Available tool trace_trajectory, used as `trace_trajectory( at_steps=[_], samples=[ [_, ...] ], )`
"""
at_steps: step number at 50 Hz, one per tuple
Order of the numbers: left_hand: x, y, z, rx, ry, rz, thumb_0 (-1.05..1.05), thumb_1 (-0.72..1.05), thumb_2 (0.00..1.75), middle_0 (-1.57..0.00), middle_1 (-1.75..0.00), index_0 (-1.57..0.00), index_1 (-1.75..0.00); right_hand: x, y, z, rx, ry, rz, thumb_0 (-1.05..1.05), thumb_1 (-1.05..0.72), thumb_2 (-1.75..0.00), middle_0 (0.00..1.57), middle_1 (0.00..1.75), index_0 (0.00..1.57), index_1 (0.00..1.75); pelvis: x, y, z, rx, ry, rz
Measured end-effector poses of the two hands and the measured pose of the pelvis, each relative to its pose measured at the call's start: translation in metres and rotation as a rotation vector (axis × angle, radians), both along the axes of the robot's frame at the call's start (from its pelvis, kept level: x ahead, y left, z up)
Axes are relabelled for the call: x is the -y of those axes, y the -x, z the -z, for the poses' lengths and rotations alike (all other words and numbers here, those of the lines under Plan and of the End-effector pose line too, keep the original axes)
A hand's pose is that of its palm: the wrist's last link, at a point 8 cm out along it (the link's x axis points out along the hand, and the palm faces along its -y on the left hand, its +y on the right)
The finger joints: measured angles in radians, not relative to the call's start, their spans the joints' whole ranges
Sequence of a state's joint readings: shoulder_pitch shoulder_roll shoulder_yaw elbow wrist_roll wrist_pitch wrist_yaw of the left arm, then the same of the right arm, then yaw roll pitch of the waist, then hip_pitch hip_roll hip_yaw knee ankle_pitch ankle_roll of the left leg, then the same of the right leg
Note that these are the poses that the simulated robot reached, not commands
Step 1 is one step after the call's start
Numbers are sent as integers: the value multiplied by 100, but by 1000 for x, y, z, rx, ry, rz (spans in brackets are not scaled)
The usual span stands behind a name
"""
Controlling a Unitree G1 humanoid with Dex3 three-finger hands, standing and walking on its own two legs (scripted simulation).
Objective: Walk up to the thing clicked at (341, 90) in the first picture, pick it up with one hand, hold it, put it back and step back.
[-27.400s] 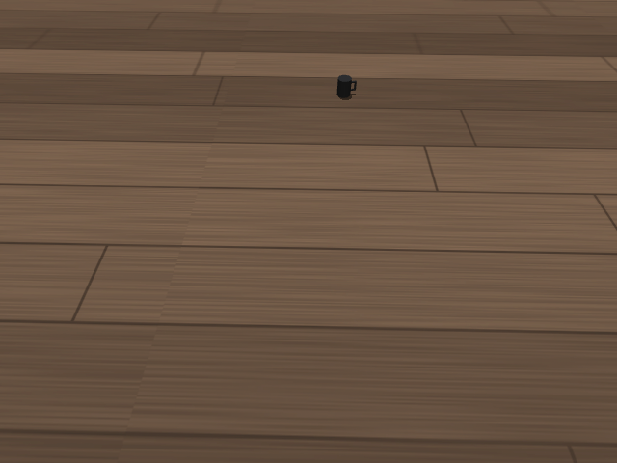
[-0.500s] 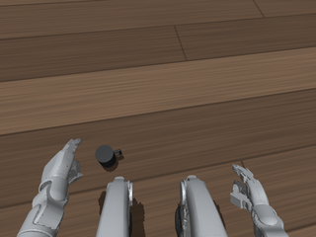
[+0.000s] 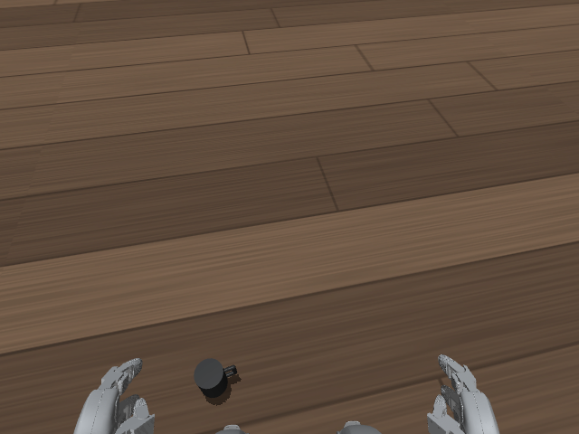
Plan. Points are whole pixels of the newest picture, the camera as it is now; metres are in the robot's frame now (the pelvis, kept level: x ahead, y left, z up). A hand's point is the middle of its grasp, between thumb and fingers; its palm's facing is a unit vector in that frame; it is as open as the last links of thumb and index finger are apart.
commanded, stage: home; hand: left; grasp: from above
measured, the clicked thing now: (217, 376) +0.39 +0.19 -0.65
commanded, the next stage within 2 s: none
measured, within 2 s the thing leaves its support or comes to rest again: neither
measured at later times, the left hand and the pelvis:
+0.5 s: hand (149, 429) +0.17 +0.18 -0.04, palm faces +0.06 -0.98 -0.21, open 7.4 cm; pelvis +0.01 -0.01 +0.01, yaw +1 degrees
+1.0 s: hand (152, 431) +0.16 +0.17 -0.04, palm faces +0.05 -0.98 -0.21, open 7.6 cm; pelvis +0.01 -0.01 +0.01, yaw +1 degrees
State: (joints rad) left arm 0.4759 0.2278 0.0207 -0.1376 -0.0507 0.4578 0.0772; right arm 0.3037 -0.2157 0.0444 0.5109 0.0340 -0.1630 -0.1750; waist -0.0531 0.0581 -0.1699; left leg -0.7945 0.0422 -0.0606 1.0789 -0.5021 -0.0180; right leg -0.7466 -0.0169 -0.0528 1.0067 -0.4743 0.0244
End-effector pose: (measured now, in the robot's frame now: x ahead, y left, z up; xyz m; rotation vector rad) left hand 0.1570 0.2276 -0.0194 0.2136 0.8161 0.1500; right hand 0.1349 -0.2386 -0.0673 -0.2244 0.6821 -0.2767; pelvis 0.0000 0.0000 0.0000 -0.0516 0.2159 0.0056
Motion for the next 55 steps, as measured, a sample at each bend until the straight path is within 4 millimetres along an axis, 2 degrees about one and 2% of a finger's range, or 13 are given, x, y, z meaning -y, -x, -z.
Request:
trace_trajectory(
  at_steps=[6, 12, 17, 38, 55],
  samples=[
    [-1, 6, -15, 3, 32, -19, 1, 90, 89, -20, -30, -21, -29, 3, -17, -21, 81, 23, -12, 1, -90, -90, 20, 30, 21, 30, 1, -8, -10, 28, -3, -6],
    [0, 9, -11, -11, 46, -21, 1, 90, 89, -20, -30, -20, -29, 2, -34, -30, 133, 32, -48, 1, -90, -90, 20, 30, 21, 30, 2, -9, -11, 41, -6, -12],
    [2, 9, -9, -14, 50, -21, 1, 90, 89, -20, -30, -20, -29, 0, -40, -31, 141, 31, -69, 1, -90, -90, 20, 30, 21, 30, 3, -9, -12, 48, -7, -14],
    [6, 8, -10, -11, 39, -11, 1, 89, 88, -20, -29, -20, -29, 6, -20, -18, 77, 25, -43, 1, -90, -90, 20, 30, 21, 30, 7, -8, -12, 53, -11, -10],
    [6, 11, -10, -10, 43, -9, 1, 85, 86, -20, -29, -20, -29, 7, -23, -23, 109, 31, -44, 1, -90, -90, 20, 30, 21, 30, 7, -5, -12, 57, -10, -9]
  ],
)
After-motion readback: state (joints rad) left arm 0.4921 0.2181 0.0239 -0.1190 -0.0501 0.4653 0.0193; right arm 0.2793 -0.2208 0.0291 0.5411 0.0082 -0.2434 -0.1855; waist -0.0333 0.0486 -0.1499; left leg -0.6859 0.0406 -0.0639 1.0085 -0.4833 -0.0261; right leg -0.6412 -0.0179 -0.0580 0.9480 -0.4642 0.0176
